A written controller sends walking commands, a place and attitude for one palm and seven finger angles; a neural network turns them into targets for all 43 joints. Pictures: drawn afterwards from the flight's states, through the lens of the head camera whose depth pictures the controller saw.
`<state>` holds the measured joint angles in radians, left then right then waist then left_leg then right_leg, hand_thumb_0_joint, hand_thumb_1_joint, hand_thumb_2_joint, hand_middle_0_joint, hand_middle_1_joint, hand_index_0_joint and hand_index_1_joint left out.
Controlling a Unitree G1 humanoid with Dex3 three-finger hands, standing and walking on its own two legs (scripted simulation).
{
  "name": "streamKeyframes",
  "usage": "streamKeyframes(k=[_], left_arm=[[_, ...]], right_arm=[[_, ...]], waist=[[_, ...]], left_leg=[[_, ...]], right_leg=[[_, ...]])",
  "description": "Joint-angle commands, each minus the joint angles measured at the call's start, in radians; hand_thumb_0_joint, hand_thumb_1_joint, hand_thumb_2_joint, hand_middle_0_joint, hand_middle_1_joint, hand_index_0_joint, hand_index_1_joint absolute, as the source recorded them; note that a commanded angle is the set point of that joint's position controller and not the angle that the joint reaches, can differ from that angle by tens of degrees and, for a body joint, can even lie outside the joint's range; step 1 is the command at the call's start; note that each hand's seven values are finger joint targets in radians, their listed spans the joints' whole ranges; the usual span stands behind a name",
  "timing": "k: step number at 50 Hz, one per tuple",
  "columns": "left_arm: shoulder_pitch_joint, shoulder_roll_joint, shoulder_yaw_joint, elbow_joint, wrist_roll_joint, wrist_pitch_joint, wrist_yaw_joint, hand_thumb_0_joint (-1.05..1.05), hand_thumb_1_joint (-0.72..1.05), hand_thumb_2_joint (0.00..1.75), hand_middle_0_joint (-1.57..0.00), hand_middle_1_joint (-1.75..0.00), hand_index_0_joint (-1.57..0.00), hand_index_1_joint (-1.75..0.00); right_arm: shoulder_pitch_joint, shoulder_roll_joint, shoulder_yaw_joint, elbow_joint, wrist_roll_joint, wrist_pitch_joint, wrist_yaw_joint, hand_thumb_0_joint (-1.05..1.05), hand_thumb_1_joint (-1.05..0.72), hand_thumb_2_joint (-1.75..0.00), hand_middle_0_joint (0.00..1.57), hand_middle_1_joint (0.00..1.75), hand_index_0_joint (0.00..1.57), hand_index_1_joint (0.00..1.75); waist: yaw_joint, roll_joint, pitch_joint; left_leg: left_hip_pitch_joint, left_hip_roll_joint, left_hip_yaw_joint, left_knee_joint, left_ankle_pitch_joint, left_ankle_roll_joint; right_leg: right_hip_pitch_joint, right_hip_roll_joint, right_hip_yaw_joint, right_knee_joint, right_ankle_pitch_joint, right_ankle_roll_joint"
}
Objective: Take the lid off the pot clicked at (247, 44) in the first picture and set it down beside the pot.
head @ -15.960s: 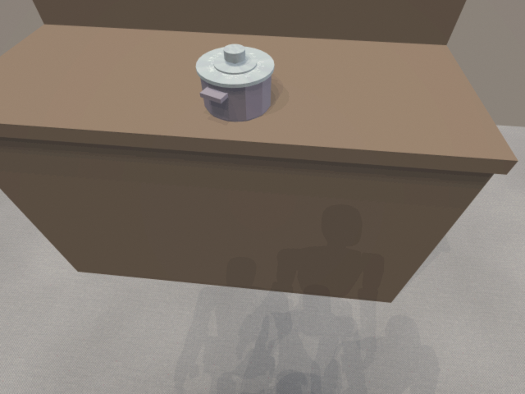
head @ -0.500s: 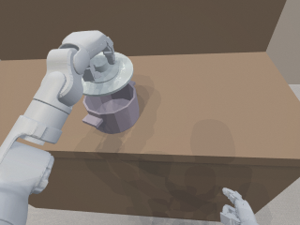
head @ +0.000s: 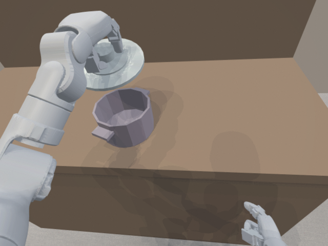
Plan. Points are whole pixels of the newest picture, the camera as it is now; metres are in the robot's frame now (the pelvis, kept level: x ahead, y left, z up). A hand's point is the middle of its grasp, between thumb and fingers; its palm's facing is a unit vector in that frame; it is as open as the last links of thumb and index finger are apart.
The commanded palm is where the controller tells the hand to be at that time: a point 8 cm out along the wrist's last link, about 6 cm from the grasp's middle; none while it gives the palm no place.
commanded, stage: lift the lid straight up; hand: left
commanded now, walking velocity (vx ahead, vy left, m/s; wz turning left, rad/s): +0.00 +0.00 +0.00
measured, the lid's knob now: (104, 52) +0.45 +0.15 +0.28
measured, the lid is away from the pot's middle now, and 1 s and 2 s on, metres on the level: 0.01 0.05 0.18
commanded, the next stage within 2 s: move the lid sideways beside the pot in 0.48 s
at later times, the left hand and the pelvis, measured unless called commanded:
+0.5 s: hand (91, 40) +0.42 +0.15 +0.32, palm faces +0.02 -0.02 -1.00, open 7.7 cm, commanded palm +0.38 +0.16 +0.38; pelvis +0.00 +0.01 +0.00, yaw +0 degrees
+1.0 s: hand (69, 45) +0.41 +0.20 +0.32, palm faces +0.00 +0.00 -1.00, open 7.7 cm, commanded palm +0.38 +0.21 +0.38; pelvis -0.01 +0.00 +0.00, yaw +0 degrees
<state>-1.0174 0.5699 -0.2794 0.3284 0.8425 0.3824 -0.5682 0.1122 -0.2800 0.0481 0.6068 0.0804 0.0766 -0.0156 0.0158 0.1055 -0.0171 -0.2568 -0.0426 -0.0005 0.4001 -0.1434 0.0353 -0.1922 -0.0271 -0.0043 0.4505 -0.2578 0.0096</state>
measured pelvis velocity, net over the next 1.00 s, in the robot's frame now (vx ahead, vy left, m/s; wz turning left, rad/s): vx -0.01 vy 0.00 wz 0.01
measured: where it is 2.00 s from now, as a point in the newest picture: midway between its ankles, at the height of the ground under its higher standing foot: outside the picture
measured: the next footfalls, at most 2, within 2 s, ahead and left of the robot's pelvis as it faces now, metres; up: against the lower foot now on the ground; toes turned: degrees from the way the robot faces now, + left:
none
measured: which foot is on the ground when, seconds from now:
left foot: down 0.00-1.00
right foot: down 0.00-1.00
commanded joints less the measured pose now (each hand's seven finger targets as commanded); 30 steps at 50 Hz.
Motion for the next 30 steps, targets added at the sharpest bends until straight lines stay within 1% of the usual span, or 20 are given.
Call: streamKeyframes(k=[1,2,3,6,7,8,10,12,13,16,17,18,20,22,23,26,27,28,29,30], left_arm=[[-0.608,0.243,0.152,-0.138,0.049,0.012,0.053,0.00,0.54,1.15,-0.96,-0.93,-0.93,-0.89],[-0.589,0.216,0.134,-0.166,0.018,0.005,0.054,0.00,0.54,1.15,-0.96,-0.93,-0.93,-0.89],[-0.645,0.246,0.148,-0.196,0.044,0.005,0.057,0.00,0.54,1.15,-0.96,-0.93,-0.93,-0.89],[-0.684,0.227,0.126,-0.132,0.052,0.017,0.053,0.00,0.54,1.15,-0.96,-0.93,-0.93,-0.89],[-0.652,0.219,0.126,-0.162,0.024,0.010,0.055,0.00,0.54,1.15,-0.96,-0.93,-0.93,-0.89],[-0.695,0.221,0.120,-0.194,0.047,0.010,0.057,0.00,0.54,1.15,-0.96,-0.93,-0.93,-0.89],[-0.716,0.227,0.119,-0.123,0.058,0.024,0.058,0.00,0.54,1.15,-0.96,-0.93,-0.93,-0.89],[-0.679,0.232,0.136,-0.120,0.027,0.015,0.059,0.00,0.54,1.15,-0.96,-0.93,-0.93,-0.89],[-0.721,0.242,0.134,-0.147,0.057,0.016,0.058,0.00,0.54,1.15,-0.96,-0.93,-0.93,-0.89],[-0.675,0.242,0.143,-0.034,0.068,0.035,0.051,0.00,0.54,1.15,-0.96,-0.93,-0.93,-0.89],[-0.629,0.255,0.161,-0.052,0.042,0.026,0.053,0.00,0.54,1.15,-0.96,-0.93,-0.93,-0.89],[-0.652,0.255,0.158,-0.080,0.067,0.027,0.050,0.00,0.54,1.15,-0.96,-0.93,-0.93,-0.89],[-0.656,0.206,0.117,-0.071,0.069,0.036,0.044,0.00,0.54,1.15,-0.96,-0.93,-0.93,-0.89],[-0.627,0.232,0.144,-0.128,0.039,0.028,0.044,0.00,0.54,1.15,-0.96,-0.93,-0.93,-0.89],[-0.677,0.270,0.170,-0.199,0.064,0.025,0.046,0.00,0.54,1.15,-0.96,-0.93,-0.93,-0.89],[-0.647,0.264,0.168,-0.127,0.065,0.041,0.038,0.00,0.54,1.15,-0.96,-0.93,-0.93,-0.89],[-0.617,0.254,0.164,-0.129,0.034,0.033,0.037,0.00,0.54,1.15,-0.96,-0.93,-0.93,-0.89],[-0.679,0.263,0.160,-0.178,0.057,0.032,0.038,0.00,0.54,1.15,-0.96,-0.93,-0.93,-0.89],[-0.658,0.266,0.169,-0.120,0.059,0.038,0.036,0.00,0.54,1.15,-0.96,-0.93,-0.93,-0.89],[-0.679,0.294,0.180,-0.143,0.069,0.035,0.038,0.00,0.54,1.15,-0.96,-0.93,-0.93,-0.89]], right_arm=[[-0.156,-0.089,-0.024,-0.157,0.005,-0.054,-0.007,0.00,-0.90,-0.90,0.20,0.30,0.20,0.30],[-0.150,-0.098,-0.027,-0.163,0.008,-0.056,0.000,0.00,-0.90,-0.90,0.20,0.30,0.20,0.30],[-0.152,-0.083,-0.023,-0.165,0.008,-0.065,-0.002,0.00,-0.90,-0.90,0.20,0.30,0.20,0.30],[-0.160,-0.084,-0.020,-0.150,0.006,-0.067,-0.010,0.00,-0.90,-0.90,0.20,0.30,0.20,0.30],[-0.150,-0.097,-0.025,-0.153,0.007,-0.067,-0.003,0.00,-0.90,-0.90,0.20,0.30,0.20,0.30],[-0.155,-0.077,-0.020,-0.162,0.009,-0.076,-0.004,0.00,-0.90,-0.90,0.20,0.30,0.20,0.30],[-0.157,-0.083,-0.017,-0.145,0.009,-0.075,-0.008,0.00,-0.90,-0.90,0.20,0.30,0.20,0.30],[-0.133,-0.101,-0.024,-0.139,0.005,-0.073,-0.005,0.00,-0.90,-0.90,0.20,0.30,0.20,0.30],[-0.146,-0.084,-0.018,-0.150,0.005,-0.080,-0.005,0.00,-0.90,-0.90,0.20,0.30,0.20,0.30],[-0.143,-0.090,-0.019,-0.135,0.001,-0.074,-0.012,0.00,-0.90,-0.90,0.20,0.30,0.20,0.30],[-0.124,-0.109,-0.026,-0.135,0.002,-0.067,-0.005,0.00,-0.90,-0.90,0.20,0.30,0.20,0.30],[-0.135,-0.090,-0.021,-0.148,0.001,-0.071,-0.004,0.00,-0.90,-0.90,0.20,0.30,0.20,0.30],[-0.156,-0.085,-0.020,-0.156,0.007,-0.068,-0.005,0.00,-0.90,-0.90,0.20,0.30,0.20,0.30],[-0.143,-0.102,-0.026,-0.161,0.006,-0.063,0.002,0.00,-0.90,-0.90,0.20,0.30,0.20,0.30],[-0.153,-0.084,-0.024,-0.175,0.004,-0.073,0.002,0.00,-0.90,-0.90,0.20,0.30,0.20,0.30],[-0.154,-0.087,-0.023,-0.163,0.004,-0.067,-0.004,0.00,-0.90,-0.90,0.20,0.30,0.20,0.30],[-0.135,-0.105,-0.026,-0.157,0.006,-0.062,0.001,0.00,-0.90,-0.90,0.20,0.30,0.20,0.30],[-0.143,-0.086,-0.022,-0.167,0.008,-0.071,0.001,0.00,-0.90,-0.90,0.20,0.30,0.20,0.30],[-0.152,-0.090,-0.024,-0.160,0.005,-0.067,-0.004,0.00,-0.90,-0.90,0.20,0.30,0.20,0.30],[-0.150,-0.092,-0.022,-0.163,0.008,-0.070,-0.006,0.00,-0.90,-0.90,0.20,0.30,0.20,0.30]], waist=[[-0.001,-0.130,-0.359],[-0.013,-0.106,-0.375],[0.002,-0.105,-0.424],[-0.005,-0.110,-0.361],[-0.012,-0.076,-0.390],[0.001,-0.083,-0.433],[-0.006,-0.102,-0.365],[-0.011,-0.101,-0.389],[0.006,-0.095,-0.430],[0.006,-0.150,-0.355],[0.000,-0.130,-0.370],[0.017,-0.140,-0.408],[0.007,-0.163,-0.361],[0.002,-0.121,-0.403],[0.023,-0.111,-0.465],[0.012,-0.133,-0.384],[-0.001,-0.128,-0.379],[0.013,-0.122,-0.412],[0.009,-0.138,-0.360],[0.014,-0.135,-0.375]], left_leg=[[0.218,-0.006,-0.011,-0.011,0.160,0.035],[0.243,-0.007,-0.019,0.001,0.175,0.037],[0.250,-0.009,-0.016,-0.011,0.186,0.034],[0.230,-0.008,-0.024,-0.016,0.139,0.033],[0.260,-0.006,-0.026,-0.004,0.167,0.033],[0.265,-0.008,-0.025,-0.018,0.180,0.029],[0.240,-0.003,-0.029,-0.021,0.135,0.027],[0.253,-0.004,-0.032,-0.013,0.165,0.030],[0.249,-0.007,-0.027,-0.028,0.173,0.027],[0.209,-0.003,-0.023,-0.029,0.134,0.030],[0.221,-0.002,-0.023,-0.020,0.163,0.029],[0.215,-0.004,-0.018,-0.032,0.177,0.027],[0.208,-0.002,-0.015,-0.023,0.158,0.030],[0.239,-0.001,-0.018,-0.010,0.197,0.032],[0.247,-0.007,-0.015,-0.019,0.225,0.032],[0.227,-0.003,-0.016,-0.012,0.214,0.034],[0.236,0.000,-0.018,-0.009,0.216,0.032],[0.236,-0.004,-0.016,-0.025,0.208,0.030],[0.219,-0.001,-0.020,-0.020,0.179,0.033],[0.216,-0.001,-0.021,-0.024,0.167,0.029]], right_leg=[[0.010,0.031,-0.030,-0.048,0.269,-0.048],[0.009,0.029,-0.032,-0.049,0.279,-0.052],[0.033,0.034,-0.027,-0.041,0.276,-0.050],[-0.007,0.033,-0.035,-0.050,0.234,-0.052],[0.000,0.030,-0.034,-0.047,0.252,-0.056],[0.019,0.035,-0.031,-0.039,0.246,-0.055],[-0.019,0.032,-0.039,-0.046,0.215,-0.056],[0.001,0.030,-0.038,-0.052,0.243,-0.059],[0.025,0.034,-0.032,-0.043,0.242,-0.058],[0.000,0.029,-0.035,-0.055,0.224,-0.055],[0.014,0.024,-0.033,-0.056,0.254,-0.057],[0.041,0.029,-0.031,-0.047,0.260,-0.055],[0.007,0.024,-0.036,-0.047,0.252,-0.053],[0.027,0.024,-0.033,-0.044,0.280,-0.056],[0.063,0.030,-0.024,-0.035,0.294,-0.055],[0.017,0.030,-0.033,-0.042,0.287,-0.055],[0.015,0.027,-0.036,-0.048,0.291,-0.055],[0.031,0.033,-0.032,-0.043,0.274,-0.052],[0.005,0.033,-0.037,-0.049,0.252,-0.055],[0.008,0.028,-0.034,-0.041,0.240,-0.053]])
